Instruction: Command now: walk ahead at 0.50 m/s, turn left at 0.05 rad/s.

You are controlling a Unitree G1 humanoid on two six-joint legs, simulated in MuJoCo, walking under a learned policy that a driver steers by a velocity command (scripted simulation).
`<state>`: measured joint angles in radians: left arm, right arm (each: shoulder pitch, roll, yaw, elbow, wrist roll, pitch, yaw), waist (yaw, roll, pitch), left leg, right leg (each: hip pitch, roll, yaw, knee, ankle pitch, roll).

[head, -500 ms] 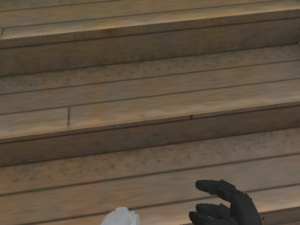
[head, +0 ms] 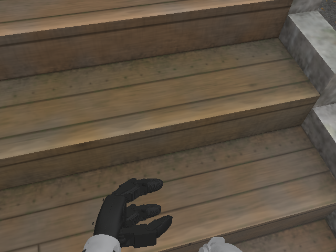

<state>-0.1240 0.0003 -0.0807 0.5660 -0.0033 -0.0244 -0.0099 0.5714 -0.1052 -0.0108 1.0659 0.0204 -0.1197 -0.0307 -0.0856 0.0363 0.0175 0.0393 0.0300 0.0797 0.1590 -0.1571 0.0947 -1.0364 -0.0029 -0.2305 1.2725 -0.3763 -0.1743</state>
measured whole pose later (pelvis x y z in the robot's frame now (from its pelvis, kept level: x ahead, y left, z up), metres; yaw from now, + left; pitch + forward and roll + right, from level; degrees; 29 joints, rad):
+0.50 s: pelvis +0.30 +0.03 +0.16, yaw +13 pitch +5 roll +3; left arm 0.53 0.13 0.02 1.05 -0.02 -0.12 0.04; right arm -0.06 -0.06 0.05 0.59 0.00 -0.01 -0.01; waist 0.04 0.00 0.00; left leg -0.98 -0.03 0.20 1.28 -0.40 0.18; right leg 0.03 -0.08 -0.29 0.22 -0.18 -0.03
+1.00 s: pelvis +0.50 +0.06 +0.31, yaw +24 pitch +2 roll -2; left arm 0.01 0.06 -0.04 0.55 0.06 0.03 0.02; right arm 0.43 -0.13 -0.04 0.91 -0.02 -0.08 -0.05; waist -0.07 -0.06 0.05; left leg -0.19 -0.09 -0.10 0.44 -0.28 0.08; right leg -1.26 -0.06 -0.07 1.92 -0.29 -0.02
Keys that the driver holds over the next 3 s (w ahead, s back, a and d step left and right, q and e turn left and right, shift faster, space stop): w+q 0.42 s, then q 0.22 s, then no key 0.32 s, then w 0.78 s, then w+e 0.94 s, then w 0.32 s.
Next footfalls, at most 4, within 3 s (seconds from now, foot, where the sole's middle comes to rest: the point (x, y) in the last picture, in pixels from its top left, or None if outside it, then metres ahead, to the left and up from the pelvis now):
0.02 right None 0.20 -0.08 -0.64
0.50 left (119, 211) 0.47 0.12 -0.47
1.14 right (150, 105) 0.74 0.02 -0.30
1.74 left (15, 7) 1.02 0.42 -0.14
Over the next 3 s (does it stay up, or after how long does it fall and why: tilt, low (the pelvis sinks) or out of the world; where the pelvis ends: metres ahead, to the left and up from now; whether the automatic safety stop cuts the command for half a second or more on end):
stays up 1.60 0.43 0.95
